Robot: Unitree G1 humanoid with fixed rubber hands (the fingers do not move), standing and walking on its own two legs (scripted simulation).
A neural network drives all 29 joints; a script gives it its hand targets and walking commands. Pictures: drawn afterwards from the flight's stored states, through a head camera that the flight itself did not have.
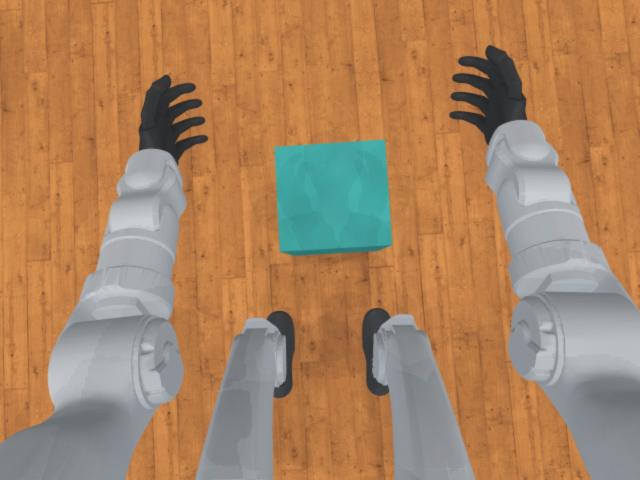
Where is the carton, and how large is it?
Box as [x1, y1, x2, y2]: [274, 139, 391, 255]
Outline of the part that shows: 384,139 274,147 280,251 293,255 378,250 391,244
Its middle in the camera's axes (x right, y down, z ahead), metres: +0.03 -0.08 +0.86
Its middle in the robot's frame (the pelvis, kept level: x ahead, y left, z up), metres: +0.47 +0.00 -0.51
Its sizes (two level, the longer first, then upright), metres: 0.210 0.200 0.250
